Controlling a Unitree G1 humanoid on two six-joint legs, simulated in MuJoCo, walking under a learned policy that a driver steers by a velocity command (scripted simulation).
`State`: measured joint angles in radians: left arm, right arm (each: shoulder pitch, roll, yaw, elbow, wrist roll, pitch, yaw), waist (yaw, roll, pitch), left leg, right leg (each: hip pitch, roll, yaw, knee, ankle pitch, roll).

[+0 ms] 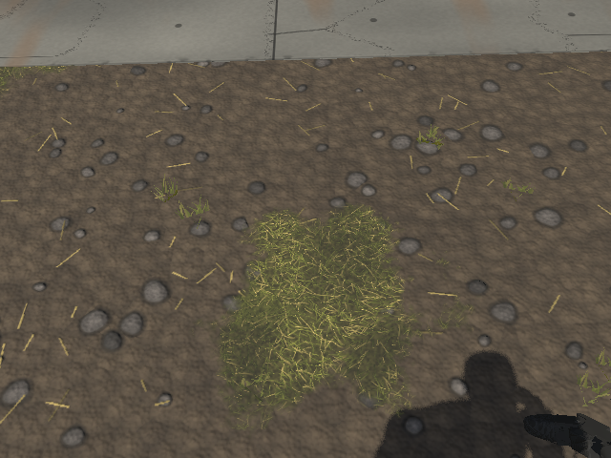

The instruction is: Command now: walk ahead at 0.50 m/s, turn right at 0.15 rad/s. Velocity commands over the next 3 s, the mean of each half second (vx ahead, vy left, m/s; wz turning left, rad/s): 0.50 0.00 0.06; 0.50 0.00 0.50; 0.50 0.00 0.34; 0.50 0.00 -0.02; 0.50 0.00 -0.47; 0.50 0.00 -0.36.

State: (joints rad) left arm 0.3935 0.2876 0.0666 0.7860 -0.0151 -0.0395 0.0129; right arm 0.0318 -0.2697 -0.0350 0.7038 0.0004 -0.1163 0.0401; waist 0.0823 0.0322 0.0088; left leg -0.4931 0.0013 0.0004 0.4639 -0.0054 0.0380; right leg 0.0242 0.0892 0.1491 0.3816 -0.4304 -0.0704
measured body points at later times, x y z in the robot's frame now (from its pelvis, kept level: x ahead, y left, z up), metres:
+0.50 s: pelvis +0.28 -0.01 +0.00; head +0.32 -0.02 +0.45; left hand +0.52 +0.22 -0.06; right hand +0.27 -0.30 -0.13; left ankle +0.14 +0.12 -0.73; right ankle +0.41 -0.13 -0.73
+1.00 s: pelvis +0.53 +0.05 -0.01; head +0.56 +0.07 +0.44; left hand +0.45 +0.33 -0.14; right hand +0.83 -0.10 -0.08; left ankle +0.62 +0.18 -0.73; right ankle +0.42 -0.13 -0.72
